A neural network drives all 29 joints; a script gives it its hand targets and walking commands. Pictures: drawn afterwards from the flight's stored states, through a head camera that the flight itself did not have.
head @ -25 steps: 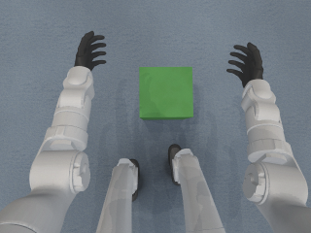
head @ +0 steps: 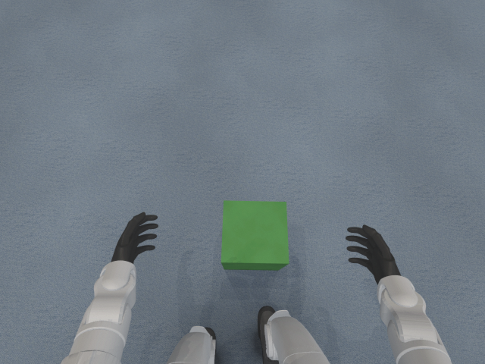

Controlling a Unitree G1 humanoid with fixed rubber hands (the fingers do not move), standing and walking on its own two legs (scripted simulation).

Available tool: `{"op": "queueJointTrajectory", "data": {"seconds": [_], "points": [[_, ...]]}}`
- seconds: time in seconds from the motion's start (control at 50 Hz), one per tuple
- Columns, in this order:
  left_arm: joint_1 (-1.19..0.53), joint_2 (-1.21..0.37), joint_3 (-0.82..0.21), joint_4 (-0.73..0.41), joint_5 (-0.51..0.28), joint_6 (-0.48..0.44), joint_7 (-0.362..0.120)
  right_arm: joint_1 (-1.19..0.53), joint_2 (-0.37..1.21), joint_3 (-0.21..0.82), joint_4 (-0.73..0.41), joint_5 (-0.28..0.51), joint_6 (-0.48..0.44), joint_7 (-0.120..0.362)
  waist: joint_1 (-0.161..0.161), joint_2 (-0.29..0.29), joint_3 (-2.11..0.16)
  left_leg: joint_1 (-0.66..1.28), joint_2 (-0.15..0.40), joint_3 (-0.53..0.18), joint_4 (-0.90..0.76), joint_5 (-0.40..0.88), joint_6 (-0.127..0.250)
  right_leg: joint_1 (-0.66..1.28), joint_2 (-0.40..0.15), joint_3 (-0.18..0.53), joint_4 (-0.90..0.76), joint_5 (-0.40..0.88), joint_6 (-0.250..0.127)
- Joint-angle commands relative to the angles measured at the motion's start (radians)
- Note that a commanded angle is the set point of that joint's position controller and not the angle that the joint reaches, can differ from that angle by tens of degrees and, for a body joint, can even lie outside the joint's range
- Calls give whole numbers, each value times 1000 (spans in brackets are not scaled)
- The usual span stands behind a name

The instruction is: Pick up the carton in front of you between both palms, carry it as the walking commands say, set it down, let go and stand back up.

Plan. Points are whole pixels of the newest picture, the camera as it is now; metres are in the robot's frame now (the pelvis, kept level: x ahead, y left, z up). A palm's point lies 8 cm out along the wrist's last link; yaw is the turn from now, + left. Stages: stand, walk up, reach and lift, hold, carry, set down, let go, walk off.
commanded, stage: let go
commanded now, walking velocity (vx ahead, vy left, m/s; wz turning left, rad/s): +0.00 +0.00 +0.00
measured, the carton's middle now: (253, 238) +0.40 -0.05 -0.62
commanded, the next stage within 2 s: stand in 0.72 s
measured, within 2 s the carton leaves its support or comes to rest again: neither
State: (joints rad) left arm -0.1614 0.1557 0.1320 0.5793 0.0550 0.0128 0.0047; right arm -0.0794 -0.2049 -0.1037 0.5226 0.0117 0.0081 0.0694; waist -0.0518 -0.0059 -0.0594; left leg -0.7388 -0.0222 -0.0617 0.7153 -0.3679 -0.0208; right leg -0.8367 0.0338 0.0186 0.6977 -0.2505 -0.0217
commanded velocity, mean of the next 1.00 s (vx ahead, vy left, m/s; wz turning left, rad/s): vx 0.00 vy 0.00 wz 0.00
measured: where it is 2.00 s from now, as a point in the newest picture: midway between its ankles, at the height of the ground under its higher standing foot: (237, 361)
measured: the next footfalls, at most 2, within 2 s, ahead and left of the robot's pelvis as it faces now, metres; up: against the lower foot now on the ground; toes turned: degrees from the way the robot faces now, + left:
none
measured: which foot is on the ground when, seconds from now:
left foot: down 0.00-1.00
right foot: down 0.00-1.00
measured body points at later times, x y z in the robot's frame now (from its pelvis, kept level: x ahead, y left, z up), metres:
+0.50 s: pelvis +0.02 +0.03 +0.03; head +0.04 +0.03 +0.48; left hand +0.19 +0.26 -0.04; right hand +0.19 -0.20 -0.04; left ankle -0.03 +0.13 -0.71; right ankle +0.03 -0.10 -0.71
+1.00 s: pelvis +0.03 +0.01 +0.03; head +0.03 +0.00 +0.48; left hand +0.16 +0.31 -0.06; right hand +0.17 -0.27 -0.07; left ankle -0.03 +0.13 -0.71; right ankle +0.03 -0.10 -0.71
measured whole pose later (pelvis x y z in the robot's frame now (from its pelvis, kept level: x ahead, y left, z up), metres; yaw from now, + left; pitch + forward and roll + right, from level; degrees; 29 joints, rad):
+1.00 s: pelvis +0.03 +0.01 +0.03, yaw +0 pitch +0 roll +0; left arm 0.19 0.32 0.05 0.72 0.04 0.01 0.02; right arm 0.22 -0.34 -0.05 0.65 -0.04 0.03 -0.02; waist 0.00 0.04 0.01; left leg -0.15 -0.02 -0.07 0.52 -0.36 0.00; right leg -0.25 0.02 0.01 0.52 -0.27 -0.01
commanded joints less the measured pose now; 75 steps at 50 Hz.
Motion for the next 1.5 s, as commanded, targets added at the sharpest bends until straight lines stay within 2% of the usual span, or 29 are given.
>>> {"op": "queueJointTrajectory", "data": {"seconds": [0.0,0.1,0.18,0.32,0.44,0.58,0.6,0.64,0.7,0.72,0.76,0.8,0.94,1.1,1.28,1.48], "points": [[90,94,3,-103,-8,-37,-10,108,-77,5,-116,11,-33,-10,8,-28,-418,55,-34,53,-148,251,3,737,-27,57,-58,540,39],[222,113,-23,-149,-26,-49,-22,234,-85,28,-162,14,-38,-16,15,4,-255,279,-21,37,-263,301,5,772,-15,32,-170,471,39],[297,115,-43,-179,-36,-33,-34,270,-95,41,-180,14,-20,-8,39,49,-129,406,-7,31,-329,329,0,786,2,8,-245,365,35],[331,123,-71,-223,-49,34,-63,281,-116,34,-189,-5,51,2,52,56,62,421,22,21,-403,219,12,856,23,-13,-275,225,36],[320,127,-77,-245,-54,79,-71,280,-122,19,-191,-28,102,1,38,30,123,405,33,17,-422,184,20,925,34,-24,-258,218,41],[334,135,-64,-246,-41,99,-69,274,-116,21,-205,-30,116,2,50,34,109,462,13,27,-392,274,13,934,29,-20,-263,256,36],[386,129,-64,-177,-55,74,-47,239,-154,14,-240,-42,170,-26,61,20,49,531,13,28,-347,389,0,897,46,-20,-232,234,35],[368,133,-73,-204,-57,65,-35,271,-142,29,-238,-37,186,-41,54,36,49,540,7,27,-321,433,-8,861,44,-15,-234,234,35],[337,140,-78,-216,-61,63,-31,274,-127,42,-238,-28,198,-51,43,37,54,534,4,29,-318,406,1,833,40,-7,-230,250,34],[341,263,-36,-67,-11,42,2,232,-219,8,-105,-33,123,-86,67,71,70,465,36,17,-278,270,-18,706,-69,21,-229,233,43],[345,268,-44,-36,-7,22,17,262,-203,16,-66,-50,68,-93,52,42,53,511,44,-12,-281,162,-7,642,-79,44,-249,128,28],[323,259,-49,-11,-6,8,18,259,-204,20,-34,-52,39,-90,51,28,59,506,52,-29,-284,113,6,618,-78,58,-265,45,18],[304,282,-52,71,-10,-17,13,260,-245,25,52,-54,2,-90,52,8,12,536,72,-57,-273,261,16,663,-91,65,-243,197,6],[302,323,-58,149,-18,-25,20,277,-279,34,132,-48,-10,-97,55,4,9,555,82,-68,-280,342,17,709,-105,74,-249,276,-1],[285,339,-62,215,-24,-28,21,271,-293,49,196,-44,-15,-100,56,15,20,569,89,-75,-308,361,19,741,-115,81,-271,303,-3],[266,350,-67,278,-28,-27,16,257,-310,63,259,-39,-20,-102,57,16,43,575,96,-85,-352,320,23,754,-120,90,-309,263,-2]]}}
